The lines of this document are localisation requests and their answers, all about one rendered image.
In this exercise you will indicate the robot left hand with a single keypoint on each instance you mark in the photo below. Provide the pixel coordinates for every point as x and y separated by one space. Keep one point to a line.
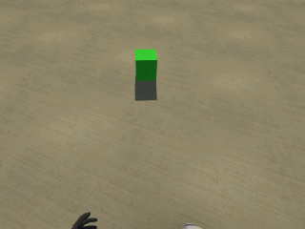
84 219

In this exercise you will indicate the carton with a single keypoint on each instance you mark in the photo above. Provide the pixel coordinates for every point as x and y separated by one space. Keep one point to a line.
145 64

